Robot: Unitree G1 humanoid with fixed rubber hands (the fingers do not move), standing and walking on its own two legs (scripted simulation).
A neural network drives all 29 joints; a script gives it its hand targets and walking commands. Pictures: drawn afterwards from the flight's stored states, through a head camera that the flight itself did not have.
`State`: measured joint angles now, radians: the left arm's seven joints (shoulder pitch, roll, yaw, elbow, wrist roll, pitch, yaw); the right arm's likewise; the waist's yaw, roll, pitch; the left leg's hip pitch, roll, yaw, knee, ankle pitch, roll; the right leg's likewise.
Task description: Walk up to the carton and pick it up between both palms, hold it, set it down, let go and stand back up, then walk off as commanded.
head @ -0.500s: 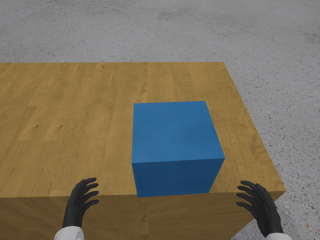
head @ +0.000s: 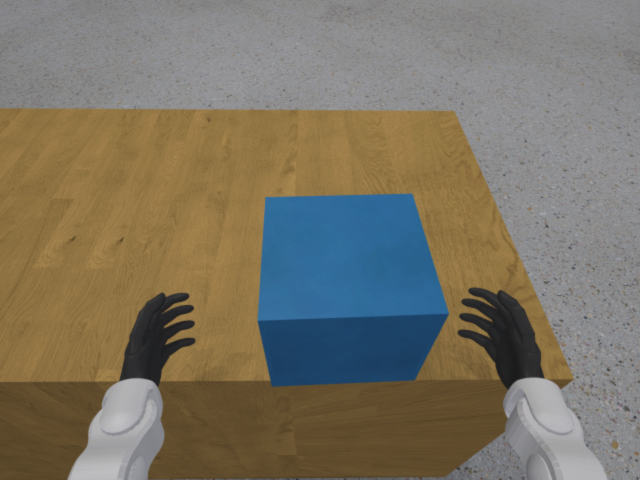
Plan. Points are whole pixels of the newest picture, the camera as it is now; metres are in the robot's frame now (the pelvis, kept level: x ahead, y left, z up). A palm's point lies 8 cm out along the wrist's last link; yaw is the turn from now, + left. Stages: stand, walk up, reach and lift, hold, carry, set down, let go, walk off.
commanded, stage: reach and lift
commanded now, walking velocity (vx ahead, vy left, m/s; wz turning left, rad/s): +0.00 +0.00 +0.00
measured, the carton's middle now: (341, 290) +0.36 +0.01 +0.02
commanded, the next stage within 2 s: none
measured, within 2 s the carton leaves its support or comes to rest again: neither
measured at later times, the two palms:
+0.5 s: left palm (151, 294) +0.29 +0.23 +0.10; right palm (501, 290) +0.33 -0.18 +0.08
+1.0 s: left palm (157, 235) +0.36 +0.24 +0.13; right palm (486, 224) +0.41 -0.17 +0.12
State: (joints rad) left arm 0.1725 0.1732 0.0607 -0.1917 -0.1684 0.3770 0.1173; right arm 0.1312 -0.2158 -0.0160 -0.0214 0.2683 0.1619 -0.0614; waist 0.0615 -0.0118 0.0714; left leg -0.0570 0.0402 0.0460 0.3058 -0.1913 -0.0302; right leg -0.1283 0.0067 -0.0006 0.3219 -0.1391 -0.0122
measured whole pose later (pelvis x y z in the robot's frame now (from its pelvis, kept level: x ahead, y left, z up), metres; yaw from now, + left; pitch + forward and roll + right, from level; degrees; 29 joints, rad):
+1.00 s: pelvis -0.01 +0.00 +0.00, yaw +1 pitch +3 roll +0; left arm -0.55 0.26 0.16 0.21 -0.19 0.64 0.11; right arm -0.65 -0.35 0.03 0.51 0.41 0.33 -0.09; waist 0.06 0.00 0.03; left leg -0.21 0.05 0.03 0.36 -0.19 -0.03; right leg -0.26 0.02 -0.02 0.32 -0.12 -0.01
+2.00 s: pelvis +0.00 +0.01 -0.01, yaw +1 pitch +10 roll -1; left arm -0.59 0.06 0.13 0.97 -0.04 -0.15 0.13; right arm -0.74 -0.18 0.03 1.16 0.25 -0.19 -0.08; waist 0.07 0.00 -0.10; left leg -0.40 0.05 0.01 0.48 -0.24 -0.03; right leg -0.41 0.01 -0.03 0.39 -0.14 0.00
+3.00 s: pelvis +0.01 +0.00 +0.00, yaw +1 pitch +5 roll -1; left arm -0.56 -0.10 0.41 0.85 0.31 -0.17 0.08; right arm -0.66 0.02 -0.35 1.01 -0.26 -0.24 -0.05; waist 0.03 -0.01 -0.01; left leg -0.21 0.04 0.02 0.33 -0.20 -0.03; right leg -0.25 0.01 -0.02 0.28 -0.12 0.00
